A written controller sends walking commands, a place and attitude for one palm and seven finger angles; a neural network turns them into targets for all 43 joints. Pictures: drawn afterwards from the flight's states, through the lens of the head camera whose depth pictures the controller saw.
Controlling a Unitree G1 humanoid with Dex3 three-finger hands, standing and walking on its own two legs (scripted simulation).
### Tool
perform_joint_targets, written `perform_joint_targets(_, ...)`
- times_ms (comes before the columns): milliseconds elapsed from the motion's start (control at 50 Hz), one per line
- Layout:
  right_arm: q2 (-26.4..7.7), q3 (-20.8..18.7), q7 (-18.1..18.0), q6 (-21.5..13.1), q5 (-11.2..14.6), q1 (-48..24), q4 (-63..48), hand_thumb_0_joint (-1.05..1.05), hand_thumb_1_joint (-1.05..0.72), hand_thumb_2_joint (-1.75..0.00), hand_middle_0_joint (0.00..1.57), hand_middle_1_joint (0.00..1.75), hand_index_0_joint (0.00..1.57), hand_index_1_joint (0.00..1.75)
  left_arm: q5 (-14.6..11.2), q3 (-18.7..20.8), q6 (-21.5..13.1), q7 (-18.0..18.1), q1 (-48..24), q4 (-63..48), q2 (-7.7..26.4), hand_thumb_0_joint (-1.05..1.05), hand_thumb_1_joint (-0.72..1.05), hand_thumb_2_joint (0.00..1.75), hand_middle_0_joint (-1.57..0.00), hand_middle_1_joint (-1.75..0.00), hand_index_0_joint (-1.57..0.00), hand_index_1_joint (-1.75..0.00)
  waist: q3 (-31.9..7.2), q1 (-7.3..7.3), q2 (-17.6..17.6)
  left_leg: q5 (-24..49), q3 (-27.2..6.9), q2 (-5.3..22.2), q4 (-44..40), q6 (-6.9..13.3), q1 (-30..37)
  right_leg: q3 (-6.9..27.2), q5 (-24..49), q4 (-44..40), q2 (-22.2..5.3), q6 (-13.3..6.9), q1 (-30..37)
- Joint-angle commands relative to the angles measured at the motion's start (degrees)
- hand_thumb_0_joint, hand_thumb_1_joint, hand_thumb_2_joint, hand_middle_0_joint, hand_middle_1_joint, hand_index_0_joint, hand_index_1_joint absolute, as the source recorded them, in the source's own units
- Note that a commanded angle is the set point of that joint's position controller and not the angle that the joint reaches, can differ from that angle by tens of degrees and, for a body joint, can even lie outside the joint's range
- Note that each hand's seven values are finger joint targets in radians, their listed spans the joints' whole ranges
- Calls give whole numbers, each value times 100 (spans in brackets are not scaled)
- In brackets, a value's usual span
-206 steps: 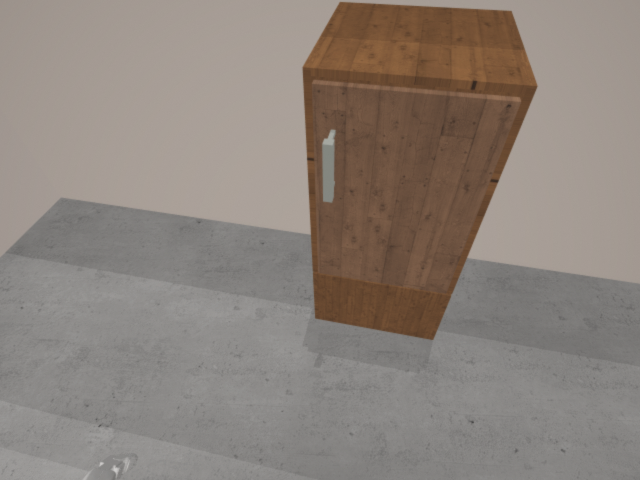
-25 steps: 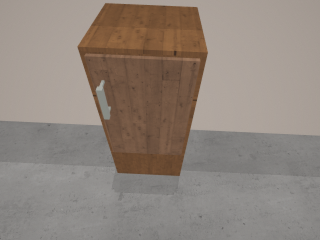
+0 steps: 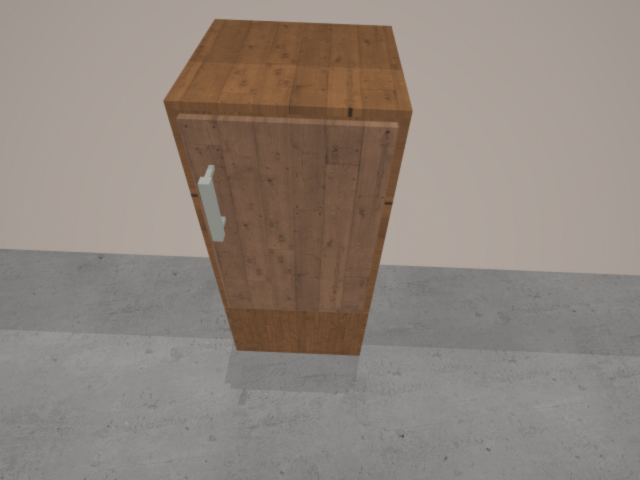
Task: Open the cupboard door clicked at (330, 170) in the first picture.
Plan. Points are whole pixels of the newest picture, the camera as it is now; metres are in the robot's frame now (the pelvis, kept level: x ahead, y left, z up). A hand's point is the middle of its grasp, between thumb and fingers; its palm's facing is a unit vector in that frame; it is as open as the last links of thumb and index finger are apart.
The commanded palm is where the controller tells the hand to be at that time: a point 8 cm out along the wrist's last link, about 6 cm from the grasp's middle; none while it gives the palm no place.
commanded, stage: come to a stop and stand still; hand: left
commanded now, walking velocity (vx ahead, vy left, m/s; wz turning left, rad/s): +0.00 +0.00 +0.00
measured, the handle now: (214, 204) +0.60 +0.25 -0.05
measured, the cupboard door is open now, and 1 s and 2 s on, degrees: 0 0 0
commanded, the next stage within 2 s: look again from close up in 0.04 s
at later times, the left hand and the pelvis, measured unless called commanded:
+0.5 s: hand out of the picture +0.03 +0.22 -0.18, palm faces +0.03 -0.98 -0.21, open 7.4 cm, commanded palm none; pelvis +0.01 +0.04 -0.01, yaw +0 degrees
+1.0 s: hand out of the picture +0.01 +0.19 -0.19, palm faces +0.04 -0.98 -0.18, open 7.4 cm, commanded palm none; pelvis +0.04 +0.02 -0.02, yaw +0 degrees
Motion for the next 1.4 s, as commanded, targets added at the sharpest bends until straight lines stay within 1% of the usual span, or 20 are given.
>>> perform_joint_targets(0,-494,-63,-51,-96,-1,354,-110,0,-90,-90,20,30,20,30,-16,56,-69,18,379,-130,460,0,90,90,-20,-30,-20,-30,428,-19,-2,316,-335,314,-344,213,-199,704,-8,-673,-683,57,-373)
perform_joint_targets(100,-475,-60,-53,-125,8,422,-80,0,-90,-90,20,30,20,30,-17,54,-76,26,406,-129,440,0,90,90,-20,-30,-20,-30,321,-11,66,424,-365,348,-387,235,-185,637,221,-566,-678,65,-277)
perform_joint_targets(120,-676,-53,72,-223,61,-353,-498,0,-90,-90,20,30,20,30,66,-16,-264,273,774,-28,677,0,90,90,-20,-30,-20,-30,623,264,-59,225,-72,272,984,32,-844,1066,2774,-411,-1116,224,-358)
perform_joint_targets(140,-344,-70,99,-113,49,105,-670,0,-90,-90,20,30,20,30,44,25,-310,220,541,-290,953,0,90,90,-20,-30,-20,-30,159,-161,-266,-788,-181,83,1067,123,-639,1269,1418,-581,-1385,-79,-405)
perform_joint_targets(180,-388,-58,146,-84,-14,416,-609,0,-90,-90,20,30,20,30,54,41,-300,136,99,-423,880,0,90,90,-20,-30,-20,-30,124,-281,-111,-483,-130,105,840,193,-322,884,-688,-599,-1127,-250,-897)
perform_joint_targets(220,-465,-35,145,-167,-29,585,-602,0,-90,-90,20,30,20,30,18,16,-282,114,90,-489,674,0,90,90,-20,-30,-20,-30,95,-260,33,95,-347,191,507,269,-425,624,-634,-173,-751,-166,-808)
perform_joint_targets(280,-600,-14,98,-238,-31,468,-666,0,-90,-90,20,30,20,30,13,-4,-210,83,225,-476,566,0,90,90,-20,-30,-20,-30,150,-79,602,410,-635,371,116,396,-735,444,-142,280,-548,-75,-410)
perform_joint_targets(360,-683,-16,50,-265,-12,399,-686,0,-90,-90,20,30,20,30,19,-16,-165,69,265,-446,539,0,90,90,-20,-30,-20,-30,248,-9,161,708,-653,389,6,458,-745,388,197,361,-552,-4,-227)
perform_joint_targets(680,-789,-28,27,-269,0,250,-500,0,-90,-90,20,30,20,30,24,27,-104,60,140,-473,692,0,90,90,-20,-30,-20,-30,196,6,108,957,-518,310,-142,457,-341,421,512,264,-673,77,-159)
perform_joint_targets(800,-874,-87,84,-186,-44,277,-467,0,-90,-90,20,30,20,30,91,44,-78,-25,212,-459,667,0,90,90,-20,-30,-20,-30,523,-30,310,-1326,-680,393,-395,585,-611,292,-1103,435,-506,-33,-560)
perform_joint_targets(860,-855,-126,109,-188,-40,205,-544,0,-90,-90,20,30,20,30,118,75,-123,-70,388,-460,674,0,90,90,-20,-30,-20,-30,749,31,227,-1614,-698,356,-264,648,-864,441,-1287,406,-507,-121,-618)
perform_joint_targets(900,-736,-97,110,-233,-30,173,-577,0,-90,-90,20,30,20,30,101,100,-174,-61,512,-407,719,0,90,90,-20,-30,-20,-30,686,68,-174,-830,-357,137,305,566,-990,768,-857,224,-706,-213,-390)
perform_joint_targets(960,-504,-32,71,-256,-13,118,-605,0,-90,-90,20,30,20,30,63,157,-215,14,779,-295,888,0,90,90,-20,-30,-20,-30,481,82,-851,-160,156,-147,1058,331,-1092,1236,1331,46,-1257,-402,104)
perform_joint_targets(1020,-554,-29,19,-261,34,311,-472,0,-90,-90,20,30,20,30,37,125,-232,71,597,-355,817,0,90,90,-20,-30,-20,-30,82,-61,-255,1323,-22,68,689,269,-321,726,3585,677,-1045,-225,130)
perform_joint_targets(1080,-796,-118,-62,-239,64,482,-405,0,-90,-90,20,30,20,30,0,160,-177,154,473,-487,824,0,90,90,-20,-30,-20,-30,-275,-65,387,3900,-150,348,890,381,360,407,3191,1077,-800,20,-59)
perform_joint_targets(1160,-871,-214,-109,-171,60,303,-550,0,-90,-90,20,30,20,30,12,175,-95,198,390,-614,748,0,90,90,-20,-30,-20,-30,-293,-19,360,4685,-270,554,850,529,631,316,2251,1120,-672,117,-360)
perform_joint_targets(1260,-782,-253,-84,-134,19,67,-739,0,-90,-90,20,30,20,30,48,208,-69,167,332,-709,790,0,90,90,-20,-30,-20,-30,-236,10,-80,3118,-160,352,733,419,141,530,2899,983,-859,31,-83)
perform_joint_targets(1320,-737,-225,-53,-130,17,-19,-770,0,-90,-90,20,30,20,30,45,187,-52,150,229,-784,828,0,90,90,-20,-30,-20,-30,-309,21,-143,2273,-197,314,591,365,23,636,2612,805,-930,-22,-50)
perform_joint_targets(1340,-1118,-318,34,-147,102,-522,-1193,0,-90,-90,20,30,20,30,62,182,-182,326,573,-658,1001,0,90,90,-20,-30,-20,-30,-227,121,-521,2438,17,355,1690,180,-163,871,4464,465,-1027,161,-231)
perform_joint_targets(1380,-660,-278,94,-178,45,-191,-1475,0,-90,-90,20,30,20,30,117,276,-274,257,393,-1034,1337,0,90,90,-20,-30,-20,-30,-852,-51,-953,-369,185,-266,1561,199,-1370,1140,7261,1229,-1553,-285,1340)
